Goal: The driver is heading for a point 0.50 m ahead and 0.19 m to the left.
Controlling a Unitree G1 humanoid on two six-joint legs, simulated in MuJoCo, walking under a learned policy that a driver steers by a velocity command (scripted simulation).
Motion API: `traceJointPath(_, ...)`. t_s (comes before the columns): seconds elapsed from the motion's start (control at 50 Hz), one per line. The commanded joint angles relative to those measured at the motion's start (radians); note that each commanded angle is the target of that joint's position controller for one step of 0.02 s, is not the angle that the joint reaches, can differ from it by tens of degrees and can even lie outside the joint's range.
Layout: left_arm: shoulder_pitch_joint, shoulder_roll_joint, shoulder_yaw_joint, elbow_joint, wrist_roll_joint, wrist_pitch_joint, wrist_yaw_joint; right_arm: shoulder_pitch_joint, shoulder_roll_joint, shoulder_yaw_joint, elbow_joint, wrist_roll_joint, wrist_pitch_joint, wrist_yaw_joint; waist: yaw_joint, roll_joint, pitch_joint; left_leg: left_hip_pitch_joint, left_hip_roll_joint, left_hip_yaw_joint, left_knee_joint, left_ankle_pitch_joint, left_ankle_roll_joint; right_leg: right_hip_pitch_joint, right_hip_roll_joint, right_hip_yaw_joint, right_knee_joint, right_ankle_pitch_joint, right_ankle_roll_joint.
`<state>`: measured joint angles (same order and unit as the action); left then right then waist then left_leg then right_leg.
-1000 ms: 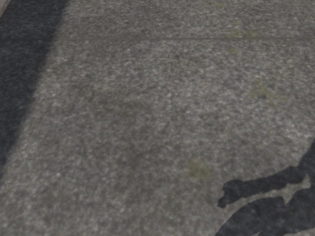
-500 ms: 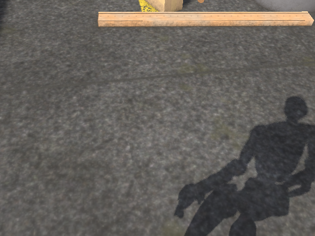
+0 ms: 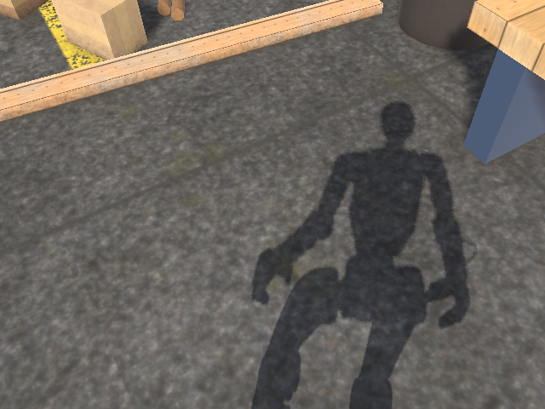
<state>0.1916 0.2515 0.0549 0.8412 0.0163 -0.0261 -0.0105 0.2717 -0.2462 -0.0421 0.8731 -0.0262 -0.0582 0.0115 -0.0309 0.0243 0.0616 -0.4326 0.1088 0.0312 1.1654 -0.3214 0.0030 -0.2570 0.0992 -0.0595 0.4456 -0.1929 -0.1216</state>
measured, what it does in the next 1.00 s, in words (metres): walks ahead, turning left: left foot, then right foot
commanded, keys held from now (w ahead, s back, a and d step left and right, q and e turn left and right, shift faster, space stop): w+q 0.54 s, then no key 0.46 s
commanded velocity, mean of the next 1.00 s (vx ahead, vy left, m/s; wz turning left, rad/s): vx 0.37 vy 0.00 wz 0.25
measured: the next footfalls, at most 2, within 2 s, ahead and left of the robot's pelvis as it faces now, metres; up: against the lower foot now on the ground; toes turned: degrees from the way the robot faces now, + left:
left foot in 0.42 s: +0.36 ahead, +0.10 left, +0.00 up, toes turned +13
right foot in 0.88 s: +0.62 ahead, +0.02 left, +0.00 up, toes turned +19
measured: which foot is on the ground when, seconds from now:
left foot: up 0.00-0.40, down 0.42-0.90, up 0.92-1.00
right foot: down 0.00-0.42, up 0.44-0.86, down 0.88-1.00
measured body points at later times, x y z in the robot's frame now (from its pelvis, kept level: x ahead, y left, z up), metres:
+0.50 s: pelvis +0.27 +0.04 -0.01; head +0.30 +0.05 +0.43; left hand +0.25 +0.30 -0.15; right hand +0.43 -0.20 -0.14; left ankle +0.32 +0.09 -0.74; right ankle +0.12 -0.07 -0.62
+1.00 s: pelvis +0.47 +0.05 +0.00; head +0.51 +0.05 +0.45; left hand +0.49 +0.32 -0.12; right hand +0.61 -0.18 -0.15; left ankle +0.35 +0.12 -0.68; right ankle +0.58 +0.01 -0.74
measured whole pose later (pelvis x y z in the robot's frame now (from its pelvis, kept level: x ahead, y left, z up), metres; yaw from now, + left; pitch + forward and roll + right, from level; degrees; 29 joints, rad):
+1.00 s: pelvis +0.47 +0.05 +0.00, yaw +21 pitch -1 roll +1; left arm 0.19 0.22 -0.01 0.86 0.01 -0.04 0.02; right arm 0.25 -0.26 -0.04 0.94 -0.01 0.00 -0.02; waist -0.01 0.02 0.08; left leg -0.27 -0.11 -0.08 0.95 -0.53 0.04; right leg -0.34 0.02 -0.05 0.47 -0.12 -0.06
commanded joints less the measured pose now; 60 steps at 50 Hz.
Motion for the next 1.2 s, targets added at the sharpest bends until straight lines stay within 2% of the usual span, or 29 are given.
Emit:
traceJointPath(0.02, 0.072, 0.101, 0.019, -0.013, -0.008, -0.043, 0.004, 0.116, -0.082, -0.020, -0.001, -0.009, 0.027, 0.012, -0.008, -0.060, -0.080, -0.087, 0.023, -0.023, -0.037, 0.054, 0.005, 0.144, -0.274, 0.217, -0.245, 0.416, -0.105)
traceJointPath(0.14, 0.174, 0.104, 0.012, 0.040, -0.001, -0.062, 0.010, -0.069, -0.072, -0.025, -0.039, 0.011, 0.037, 0.022, 0.048, -0.067, 0.018, -0.273, -0.020, -0.075, -0.203, 0.250, 0.017, 0.213, -0.266, 0.095, -0.321, 0.395, -0.023)
traceJointPath(0.28, 0.239, 0.080, -0.012, 0.099, 0.002, -0.071, 0.037, -0.229, -0.030, 0.003, -0.095, -0.001, 0.025, 0.035, 0.083, -0.065, 0.059, -0.241, -0.078, 0.050, -0.491, 0.335, 0.059, 0.346, -0.287, -0.038, -0.305, 0.634, 0.017)
traceJointPath(0.34, 0.237, 0.121, -0.010, 0.116, 0.007, -0.064, 0.054, -0.183, -0.044, 0.000, -0.095, 0.001, 0.024, 0.029, 0.046, -0.104, 0.004, -0.119, -0.156, 0.124, -0.548, 0.211, 0.114, 0.426, -0.308, -0.084, -0.144, 1.061, 0.040)
traceJointPath(0.38, 0.208, 0.157, -0.001, 0.111, 0.015, -0.051, 0.064, -0.020, -0.082, -0.016, -0.051, -0.002, 0.022, 0.020, -0.029, -0.135, -0.081, 0.045, -0.206, 0.132, -0.565, 0.114, 0.164, 0.421, -0.328, -0.099, 0.100, 1.223, 0.046)
traceJointPath(0.4, 0.185, 0.171, 0.003, 0.099, 0.015, -0.044, 0.061, 0.114, -0.116, -0.033, -0.012, -0.009, 0.015, 0.015, -0.092, -0.128, -0.146, 0.212, -0.213, 0.093, -0.632, 0.112, 0.200, 0.342, -0.324, -0.106, 0.303, 1.113, 0.045)
traceJointPath(0.42, 0.135, 0.166, 0.000, 0.063, 0.005, -0.049, 0.053, 0.253, -0.184, -0.060, 0.015, -0.023, 0.014, 0.004, -0.175, -0.043, -0.224, 0.435, -0.079, -0.098, -0.711, 0.083, 0.275, 0.144, -0.268, -0.135, 0.628, 0.773, 0.050)
traceJointPath(0.44, 0.183, 0.064, -0.013, 0.005, -0.008, -0.063, 0.029, 0.204, -0.282, -0.089, -0.005, -0.006, 0.030, -0.007, -0.070, 0.253, -0.293, 0.749, 0.214, -0.660, -0.768, 0.236, 0.451, -0.331, -0.009, -0.087, 1.038, -0.280, 0.114)
traceJointPath(0.46, 0.116, 0.123, -0.009, -0.016, 0.012, -0.075, 0.021, 0.173, -0.266, -0.089, -0.002, 0.032, 0.034, 0.000, -0.088, 0.051, -0.301, 0.740, 0.223, -0.735, -0.842, 0.210, 0.492, -0.474, -0.048, 0.124, 1.099, -0.272, 0.093)
traceJointPath(0.5, 0.062, 0.119, -0.011, -0.044, -0.004, -0.095, 0.011, 0.070, -0.148, -0.060, -0.009, 0.023, 0.036, -0.007, -0.010, -0.080, -0.065, 0.449, 0.169, -0.522, -0.920, 0.229, 0.390, -0.457, -0.151, 0.128, 0.912, -0.148, 0.091)
traceJointPath(0.52, 0.054, 0.111, -0.011, -0.050, 0.008, -0.080, 0.012, 0.040, -0.118, -0.049, -0.009, 0.021, 0.029, -0.011, 0.028, -0.095, -0.020, 0.347, 0.112, -0.446, -0.933, 0.295, 0.347, -0.404, -0.177, 0.127, 0.830, -0.145, 0.105)
traceJointPath(0.54, 0.078, 0.098, -0.016, -0.044, 0.025, -0.057, 0.010, 0.018, -0.111, -0.043, -0.015, 0.022, 0.021, -0.015, 0.052, -0.079, -0.014, 0.275, 0.067, -0.382, -0.947, 0.345, 0.327, -0.342, -0.185, 0.118, 0.782, -0.139, 0.123)
traceJointPath(0.56, 0.101, 0.086, -0.019, -0.040, 0.029, -0.036, 0.008, 0.014, -0.121, -0.042, -0.018, 0.024, 0.009, -0.014, 0.067, -0.059, -0.014, 0.236, 0.051, -0.328, -0.947, 0.480, 0.316, -0.303, -0.185, 0.100, 0.739, -0.138, 0.137)
traceJointPath(0.6, 0.105, 0.070, -0.023, -0.045, 0.025, -0.016, 0.008, 0.032, -0.154, -0.047, -0.010, 0.022, -0.009, -0.008, 0.077, -0.038, -0.023, 0.200, 0.019, -0.237, -0.927, 0.793, 0.300, -0.263, -0.173, 0.060, 0.643, -0.100, 0.160)
traceJointPath(0.64, 0.058, 0.059, -0.028, -0.064, 0.020, -0.013, 0.009, 0.053, -0.155, -0.044, -0.001, 0.023, -0.010, -0.005, 0.063, -0.004, -0.037, 0.210, -0.023, -0.164, -0.898, 0.957, 0.251, -0.249, -0.162, 0.030, 0.512, -0.021, 0.168)
traceJointPath(0.7, -0.023, 0.055, -0.033, -0.087, 0.008, -0.009, 0.010, 0.088, -0.138, -0.036, 0.010, 0.026, 0.001, -0.008, 0.014, 0.053, -0.077, 0.283, -0.055, -0.125, -0.863, 1.007, 0.168, -0.226, -0.140, 0.008, 0.352, 0.112, 0.154)
traceJointPath(0.78, -0.069, 0.073, -0.033, -0.090, 0.002, -0.016, 0.019, 0.110, -0.135, -0.029, 0.022, 0.014, 0.016, -0.024, -0.024, 0.064, -0.088, 0.398, -0.017, -0.158, -0.805, 0.971, 0.144, -0.210, -0.115, 0.018, 0.219, 0.147, 0.124)
traceJointPath(0.82, -0.021, 0.093, -0.027, -0.070, 0.008, -0.026, 0.026, 0.087, -0.140, -0.028, 0.022, 0.008, 0.020, -0.032, -0.002, 0.065, -0.082, 0.421, 0.012, -0.194, -0.740, 0.983, 0.145, -0.155, -0.101, 0.037, 0.154, 0.088, 0.096)
traceJointPath(0.86, 0.114, 0.106, -0.020, -0.019, 0.016, -0.046, 0.035, 0.040, -0.148, -0.027, 0.021, 0.024, 0.016, -0.038, 0.077, 0.032, -0.096, 0.411, -0.011, -0.199, -0.593, 0.931, 0.116, 0.007, -0.100, 0.048, -0.041, 0.216, 0.059)
traceJointPath(0.88, 0.191, 0.150, -0.012, 0.000, 0.022, -0.061, 0.042, 0.048, -0.128, -0.018, 0.002, 0.030, 0.006, -0.036, 0.092, -0.045, -0.171, 0.323, -0.063, -0.180, -0.458, 0.702, 0.086, 0.194, -0.228, 0.162, -0.026, 0.635, 0.029)
traceJointPath(0.9, 0.205, 0.208, 0.000, -0.011, 0.012, -0.052, 0.041, 0.198, -0.057, -0.005, 0.015, 0.050, 0.009, -0.037, 0.039, -0.236, -0.292, 0.179, -0.198, -0.120, -0.207, 0.044, 0.052, 0.382, -0.482, 0.401, 0.037, 1.132, -0.147)
traceJointPath(0.92, 0.188, 0.149, -0.014, -0.009, -0.016, -0.034, 0.031, 0.210, -0.098, -0.013, 0.045, 0.034, 0.031, -0.041, 0.048, -0.216, -0.347, 0.125, -0.244, -0.121, -0.109, -0.324, 0.046, 0.342, -0.534, 0.513, -0.012, 1.074, -0.229)
traceJointPath(0.94, 0.129, 0.107, -0.027, -0.019, -0.019, -0.028, 0.025, 0.164, -0.116, -0.018, 0.059, 0.013, 0.048, -0.039, 0.030, -0.111, -0.244, 0.104, -0.208, -0.156, -0.062, -0.311, 0.041, 0.229, -0.488, 0.449, -0.059, 0.839, -0.216)
traceJointPath(0.96, 0.066, 0.079, -0.036, -0.025, -0.010, -0.022, 0.027, 0.113, -0.104, -0.015, 0.058, 0.002, 0.058, -0.035, 0.019, -0.077, -0.164, 0.093, -0.185, -0.154, -0.081, -0.266, 0.033, 0.139, -0.433, 0.387, -0.106, 0.633, -0.174)
traceJointPath(0.98, 0.027, 0.058, -0.046, -0.025, -0.002, -0.016, 0.034, 0.083, -0.089, -0.011, 0.058, 0.005, 0.069, -0.031, 0.004, -0.086, -0.110, 0.118, -0.157, -0.153, -0.150, -0.221, 0.021, 0.054, -0.384, 0.319, -0.156, 0.502, -0.130)
traceJointPath(1.02, -0.009, 0.071, -0.047, -0.010, 0.008, -0.007, 0.040, 0.103, -0.062, 0.001, 0.081, 0.003, 0.091, -0.027, -0.022, -0.152, -0.087, 0.205, -0.151, -0.101, -0.284, -0.168, -0.006, -0.033, -0.299, 0.216, -0.193, 0.351, -0.074)
traceJointPath(1.12, 0.033, 0.111, -0.034, 0.036, 0.003, 0.006, 0.035, 0.062, -0.051, 0.015, 0.119, 0.014, 0.108, -0.041, 0.012, -0.158, -0.112, 0.262, -0.136, -0.048, -0.532, -0.069, -0.007, -0.014, -0.287, 0.237, -0.215, 0.001, -0.056)
traceJointPath(1.16, 0.009, 0.113, -0.031, 0.042, -0.004, 0.021, 0.036, 0.070, -0.041, 0.020, 0.142, 0.011, 0.103, -0.041, -0.004, -0.146, -0.082, 0.326, -0.136, -0.028, -0.672, 0.041, 0.010, -0.078, -0.269, 0.240, -0.223, -0.191, -0.020)
traceJointPath(1.2, 0.035, 0.097, -0.031, 0.056, -0.008, 0.029, 0.034, 0.053, -0.063, 0.025, 0.143, -0.005, 0.088, -0.043, 0.008, -0.090, -0.031, 0.347, -0.066, -0.128, -0.794, 0.088, 0.038, -0.141, -0.247, 0.244, -0.225, -0.298, 0.053)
